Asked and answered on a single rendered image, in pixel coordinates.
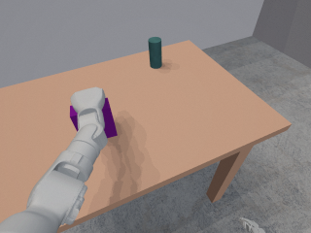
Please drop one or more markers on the left robot hand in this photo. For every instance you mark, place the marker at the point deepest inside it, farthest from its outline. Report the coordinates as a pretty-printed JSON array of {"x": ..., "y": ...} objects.
[{"x": 94, "y": 96}]

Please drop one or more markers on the sponge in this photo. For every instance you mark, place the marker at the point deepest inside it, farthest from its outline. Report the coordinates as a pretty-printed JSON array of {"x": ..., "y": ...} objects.
[{"x": 109, "y": 129}]

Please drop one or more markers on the robot left forearm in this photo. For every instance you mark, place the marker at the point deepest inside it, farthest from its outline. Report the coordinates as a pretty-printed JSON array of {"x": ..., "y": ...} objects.
[{"x": 78, "y": 159}]

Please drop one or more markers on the table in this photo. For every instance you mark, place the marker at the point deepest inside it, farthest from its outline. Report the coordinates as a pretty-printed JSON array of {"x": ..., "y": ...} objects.
[{"x": 171, "y": 122}]

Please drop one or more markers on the robot left upper arm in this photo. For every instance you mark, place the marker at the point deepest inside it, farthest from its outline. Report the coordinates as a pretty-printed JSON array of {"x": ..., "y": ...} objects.
[{"x": 58, "y": 200}]

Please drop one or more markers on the right robot hand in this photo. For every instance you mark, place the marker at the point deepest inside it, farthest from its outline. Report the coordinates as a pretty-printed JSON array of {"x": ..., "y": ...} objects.
[{"x": 250, "y": 225}]

